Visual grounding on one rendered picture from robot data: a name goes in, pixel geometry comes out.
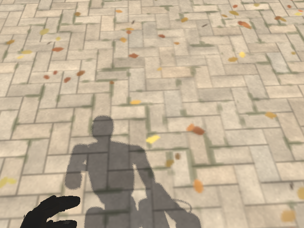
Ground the left robot hand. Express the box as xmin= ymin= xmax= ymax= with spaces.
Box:
xmin=20 ymin=195 xmax=81 ymax=228

